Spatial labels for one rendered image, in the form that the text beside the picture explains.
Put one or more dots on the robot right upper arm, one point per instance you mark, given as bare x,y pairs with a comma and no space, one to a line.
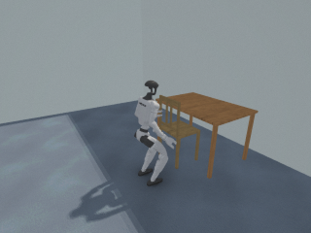
154,109

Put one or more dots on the robot left hand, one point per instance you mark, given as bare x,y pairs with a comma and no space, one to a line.
159,111

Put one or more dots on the robot right hand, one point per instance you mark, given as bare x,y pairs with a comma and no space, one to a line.
169,142

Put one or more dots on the chair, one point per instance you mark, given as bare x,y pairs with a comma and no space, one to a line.
178,129

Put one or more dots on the robot left foot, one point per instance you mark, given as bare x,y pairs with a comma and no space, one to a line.
148,171

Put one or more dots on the robot right forearm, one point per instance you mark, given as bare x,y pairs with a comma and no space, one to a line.
158,131

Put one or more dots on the table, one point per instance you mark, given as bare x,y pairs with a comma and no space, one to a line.
216,112

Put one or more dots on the robot left upper arm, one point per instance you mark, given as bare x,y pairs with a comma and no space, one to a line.
137,108

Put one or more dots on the left robot shin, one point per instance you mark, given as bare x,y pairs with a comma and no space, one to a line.
148,159

